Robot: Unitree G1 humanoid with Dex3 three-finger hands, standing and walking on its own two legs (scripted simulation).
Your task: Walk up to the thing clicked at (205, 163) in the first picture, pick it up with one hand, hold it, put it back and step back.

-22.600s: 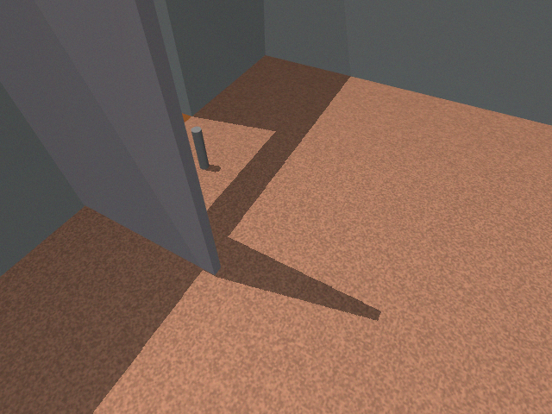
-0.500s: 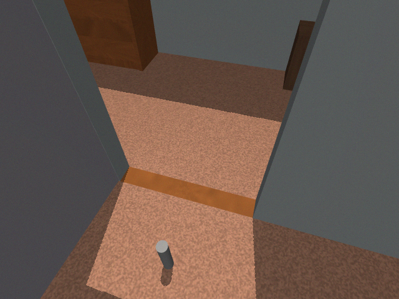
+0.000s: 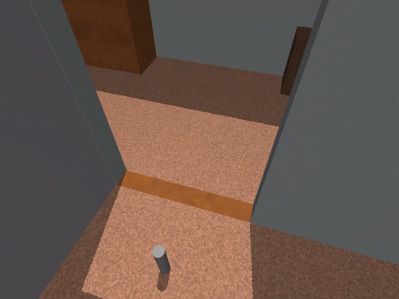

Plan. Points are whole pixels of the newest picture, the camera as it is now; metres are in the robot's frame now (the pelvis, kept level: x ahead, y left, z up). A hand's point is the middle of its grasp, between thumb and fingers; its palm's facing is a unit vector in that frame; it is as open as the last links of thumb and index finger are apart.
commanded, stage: stand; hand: left
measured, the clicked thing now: (162, 260) +0.39 +0.19 -0.66
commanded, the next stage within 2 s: go down in 1.90 s
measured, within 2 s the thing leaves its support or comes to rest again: neither
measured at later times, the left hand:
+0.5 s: hand out of the picture +0.09 +0.25 -0.15, palm faces -0.03 -0.94 -0.34, open 7.4 cm
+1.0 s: hand out of the picture +0.10 +0.25 -0.16, palm faces -0.03 -0.94 -0.34, open 7.4 cm
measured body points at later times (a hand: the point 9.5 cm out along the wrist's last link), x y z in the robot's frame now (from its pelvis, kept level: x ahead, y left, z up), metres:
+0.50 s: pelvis +0.01 -0.01 +0.00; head +0.02 -0.01 +0.45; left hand +0.09 +0.30 -0.13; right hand +0.09 -0.31 -0.13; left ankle +0.02 +0.13 -0.75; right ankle +0.00 -0.14 -0.75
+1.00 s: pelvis +0.02 -0.01 +0.00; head +0.03 +0.00 +0.45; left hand +0.10 +0.30 -0.13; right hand +0.10 -0.31 -0.13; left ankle +0.02 +0.13 -0.75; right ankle +0.00 -0.14 -0.75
